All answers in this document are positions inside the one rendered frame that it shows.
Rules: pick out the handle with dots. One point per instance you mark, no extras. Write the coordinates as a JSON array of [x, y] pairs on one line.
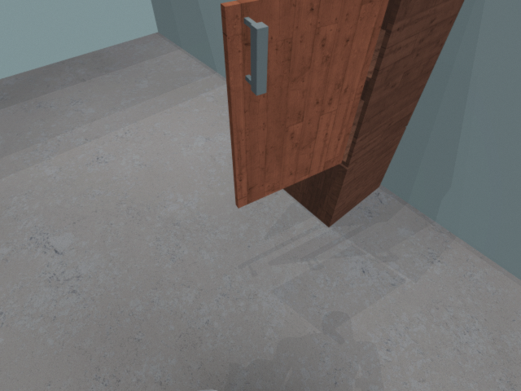
[[259, 56]]

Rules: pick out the cupboard door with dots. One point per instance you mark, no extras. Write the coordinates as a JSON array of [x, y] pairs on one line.
[[319, 54]]

